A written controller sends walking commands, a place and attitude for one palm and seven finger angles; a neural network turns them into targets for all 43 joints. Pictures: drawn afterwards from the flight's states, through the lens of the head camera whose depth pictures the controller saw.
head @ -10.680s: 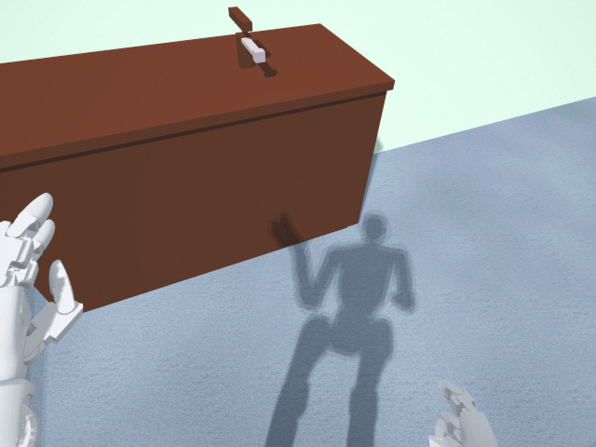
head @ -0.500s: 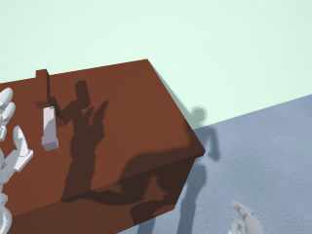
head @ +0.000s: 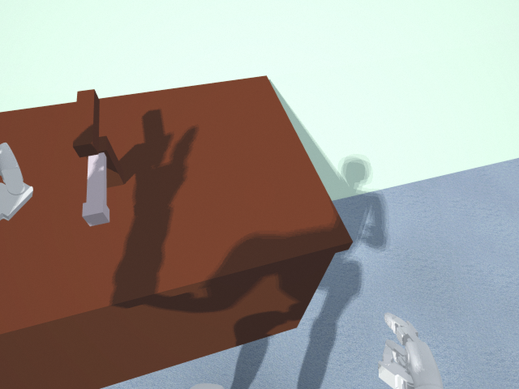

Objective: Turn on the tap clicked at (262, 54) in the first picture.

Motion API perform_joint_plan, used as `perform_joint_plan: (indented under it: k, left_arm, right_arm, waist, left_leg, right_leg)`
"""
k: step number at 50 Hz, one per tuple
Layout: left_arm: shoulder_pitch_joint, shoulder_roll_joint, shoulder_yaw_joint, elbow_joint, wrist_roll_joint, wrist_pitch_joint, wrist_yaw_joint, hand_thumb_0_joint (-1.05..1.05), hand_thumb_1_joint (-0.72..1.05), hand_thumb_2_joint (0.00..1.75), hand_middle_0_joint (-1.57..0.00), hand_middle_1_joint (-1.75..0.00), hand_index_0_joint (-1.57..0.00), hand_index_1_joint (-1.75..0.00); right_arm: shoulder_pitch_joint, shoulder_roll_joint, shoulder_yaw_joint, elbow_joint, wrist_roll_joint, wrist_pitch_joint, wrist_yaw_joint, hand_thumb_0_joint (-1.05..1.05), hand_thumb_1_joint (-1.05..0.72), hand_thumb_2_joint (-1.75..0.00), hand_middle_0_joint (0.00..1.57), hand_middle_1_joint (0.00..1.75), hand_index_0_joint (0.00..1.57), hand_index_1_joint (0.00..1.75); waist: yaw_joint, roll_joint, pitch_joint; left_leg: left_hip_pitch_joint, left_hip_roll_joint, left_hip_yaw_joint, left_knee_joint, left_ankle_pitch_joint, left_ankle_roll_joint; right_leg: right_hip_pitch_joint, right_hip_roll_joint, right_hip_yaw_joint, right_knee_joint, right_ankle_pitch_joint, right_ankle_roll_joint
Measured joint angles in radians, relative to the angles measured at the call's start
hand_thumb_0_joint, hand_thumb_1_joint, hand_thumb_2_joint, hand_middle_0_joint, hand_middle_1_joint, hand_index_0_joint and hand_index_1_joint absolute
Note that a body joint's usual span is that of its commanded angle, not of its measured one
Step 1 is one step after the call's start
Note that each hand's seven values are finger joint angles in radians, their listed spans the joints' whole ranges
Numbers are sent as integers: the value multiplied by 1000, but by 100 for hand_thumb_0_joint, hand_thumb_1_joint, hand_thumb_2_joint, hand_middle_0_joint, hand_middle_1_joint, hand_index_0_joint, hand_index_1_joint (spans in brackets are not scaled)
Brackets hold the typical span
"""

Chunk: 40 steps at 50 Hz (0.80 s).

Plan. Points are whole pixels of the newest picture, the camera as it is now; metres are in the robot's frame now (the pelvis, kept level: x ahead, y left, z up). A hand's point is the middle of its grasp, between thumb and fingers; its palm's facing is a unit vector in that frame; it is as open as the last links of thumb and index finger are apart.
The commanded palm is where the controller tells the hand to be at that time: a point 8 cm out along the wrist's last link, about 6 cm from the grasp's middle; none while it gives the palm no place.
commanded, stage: come to a stop and stand still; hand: left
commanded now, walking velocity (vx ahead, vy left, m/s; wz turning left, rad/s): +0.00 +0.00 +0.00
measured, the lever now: (96, 212) +0.31 +0.30 +0.07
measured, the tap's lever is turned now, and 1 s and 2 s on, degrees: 0 0 0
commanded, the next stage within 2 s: look again from close up in 1.02 s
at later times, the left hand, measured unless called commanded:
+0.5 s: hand (18, 245) +0.20 +0.30 +0.16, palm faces +0.40 -0.85 -0.34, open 7.4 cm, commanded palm +0.14 +0.32 +0.18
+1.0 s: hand (33, 225) +0.23 +0.30 +0.16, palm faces +0.35 -0.86 -0.38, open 7.4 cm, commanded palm +0.17 +0.33 +0.18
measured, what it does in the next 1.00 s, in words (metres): shifts its weight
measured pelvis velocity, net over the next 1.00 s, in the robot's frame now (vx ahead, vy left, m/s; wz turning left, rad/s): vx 0.01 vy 0.05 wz -0.01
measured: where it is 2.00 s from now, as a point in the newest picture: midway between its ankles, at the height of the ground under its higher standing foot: outside the picture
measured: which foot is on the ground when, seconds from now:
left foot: down 0.00-1.00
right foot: down 0.00-1.00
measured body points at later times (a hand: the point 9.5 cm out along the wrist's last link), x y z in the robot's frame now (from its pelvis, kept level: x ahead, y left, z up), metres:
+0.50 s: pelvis -0.02 +0.05 +0.00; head -0.01 +0.07 +0.45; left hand +0.18 +0.34 +0.18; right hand +0.14 -0.17 -0.08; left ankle +0.02 +0.12 -0.74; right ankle +0.00 -0.08 -0.74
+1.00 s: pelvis +0.01 +0.05 +0.00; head +0.03 +0.08 +0.45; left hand +0.21 +0.34 +0.18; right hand +0.19 -0.17 -0.06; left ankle +0.02 +0.12 -0.74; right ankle +0.00 -0.08 -0.74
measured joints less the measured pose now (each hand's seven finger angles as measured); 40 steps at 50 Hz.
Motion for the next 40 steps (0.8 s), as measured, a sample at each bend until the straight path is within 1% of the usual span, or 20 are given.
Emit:
perform_joint_plan:
  k: [1, 2, 3, 4, 6, 8, 10, 11, 13, 16, 19, 22, 26, 29, 34, 40]
  left_arm:
    - [-15, -8, 19, 8, -12, 0, 8, 2, 89, 90, -22, -30, -22, -30]
    - [1, -27, 26, -4, -24, -1, 15, 2, 89, 90, -21, -30, -21, -30]
    - [39, -52, 19, -30, -31, -3, 18, 2, 90, 90, -21, -30, -21, -30]
    - [89, -78, -1, -65, -33, -4, 17, 2, 90, 90, -20, -30, -21, -30]
    - [202, -120, -62, -131, -30, -12, 3, 2, 90, 90, -20, -30, -20, -30]
    - [302, -129, -112, -170, -26, -21, -13, 2, 90, 90, -20, -30, -21, -30]
    - [361, -120, -135, -182, -30, -25, -23, 2, 90, 90, -21, -30, -21, -30]
    - [375, -113, -136, -180, -33, -27, -24, 2, 89, 90, -21, -30, -21, -30]
    - [377, -96, -118, -169, -34, -28, -18, 2, 89, 90, -22, -30, -22, -30]
    - [335, -88, -78, -141, -31, -35, -3, 2, 89, 90, -22, -30, -22, -30]
    - [284, -104, -53, -123, -24, -47, 10, 2, 89, 90, -22, -30, -22, -30]
    - [249, -134, -63, -115, -10, -60, 16, 2, 89, 90, -21, -30, -21, -30]
    - [230, -160, -102, -100, 9, -69, 11, 2, 90, 90, -21, -30, -21, -30]
    - [230, -155, -112, -93, 18, -70, 3, 2, 89, 90, -21, -30, -21, -30]
    - [243, -135, -100, -113, 14, -69, -3, 2, 89, 90, -21, -30, -21, -30]
    - [247, -129, -92, -147, 3, -64, -1, 2, 89, 90, -21, -30, -21, -30]
  right_arm:
    - [-9, -8, -1, -1, 4, 2, 16, 1, -90, -90, 20, 30, 20, 30]
    - [-15, -14, -4, -6, 10, 3, 32, 1, -90, -90, 20, 30, 20, 30]
    - [-16, -19, -8, -15, 13, 4, 44, 1, -90, -90, 20, 30, 20, 30]
    - [-14, -23, -11, -27, 14, 4, 51, 1, -90, -90, 20, 30, 20, 30]
    - [-2, -27, -14, -46, 12, 2, 50, 1, -90, -90, 20, 30, 20, 30]
    - [12, -22, -13, -52, 9, 6, 34, 1, -90, -90, 20, 30, 20, 30]
    - [36, -15, -11, -57, 6, 10, 14, 1, -91, -90, 20, 30, 20, 30]
    - [49, -12, -10, -56, 5, 10, 4, 1, -91, -90, 20, 29, 20, 30]
    - [71, -8, -5, -48, 4, 7, -9, 1, -91, -90, 20, 29, 20, 30]
    - [95, -5, 4, -26, 1, -7, -16, 1, -91, -90, 20, 29, 20, 30]
    - [104, 0, 16, -1, -3, -29, -12, 1, -91, -90, 20, 29, 20, 30]
    - [101, 10, 28, 11, -6, -49, -2, 1, -90, -90, 20, 29, 20, 30]
    - [81, 29, 43, 3, -10, -63, 8, 1, -90, -90, 20, 30, 20, 30]
    - [59, 45, 55, -9, -13, -64, 15, 1, -90, -90, 20, 30, 20, 30]
    - [34, 61, 63, -27, -19, -62, 23, 1, -90, -90, 21, 30, 20, 30]
    - [20, 48, 54, -32, -20, -48, 25, 1, -90, -90, 21, 30, 21, 30]
  waist:
    - [-8, -1, 7]
    - [-20, -1, 10]
    - [-35, 1, 8]
    - [-53, 4, 4]
    - [-86, 7, -4]
    - [-113, 1, -14]
    - [-126, -8, -19]
    - [-126, -12, -21]
    - [-119, -18, -20]
    - [-96, -20, -19]
    - [-75, -18, -26]
    - [-61, -18, -38]
    - [-60, -19, -52]
    - [-65, -21, -55]
    - [-67, -27, -51]
    - [-62, -33, -43]
  left_leg:
    - [0, 1, 10, -2, 7, 2]
    - [1, 1, 21, -4, 12, 5]
    - [2, 0, 32, -5, 15, 9]
    - [2, 0, 39, -4, 15, 12]
    - [3, -1, 47, -1, 14, 18]
    - [1, -1, 49, 3, 13, 21]
    - [-3, -2, 44, 8, 14, 24]
    - [-4, -3, 41, 10, 15, 26]
    - [-6, -5, 37, 12, 17, 30]
    - [-6, -11, 32, 11, 22, 38]
    - [-3, -20, 33, 6, 25, 48]
    - [2, -31, 39, -1, 26, 59]
    - [9, -50, 46, -13, 26, 72]
    - [12, -59, 48, -17, 23, 79]
    - [19, -62, 46, -21, 14, 81]
    - [31, -66, 43, -23, 2, 80]
  right_leg:
    - [-8, 0, 9, 6, 4, 4]
    - [-14, -1, 20, 12, 8, 9]
    - [-19, -2, 30, 17, 11, 13]
    - [-22, -3, 38, 19, 13, 15]
    - [-22, -4, 46, 19, 16, 18]
    - [-20, -4, 48, 15, 21, 19]
    - [-17, -5, 42, 9, 25, 18]
    - [-15, -5, 40, 6, 28, 19]
    - [-10, -7, 35, 0, 34, 22]
    - [-3, -13, 31, -12, 43, 29]
    - [3, -21, 31, -21, 50, 39]
    - [5, -32, 37, -23, 49, 48]
    - [1, -47, 50, -10, 36, 55]
    - [2, -55, 53, -9, 33, 63]
    - [16, -57, 52, -27, 31, 71]
    - [32, -60, 50, -35, 21, 76]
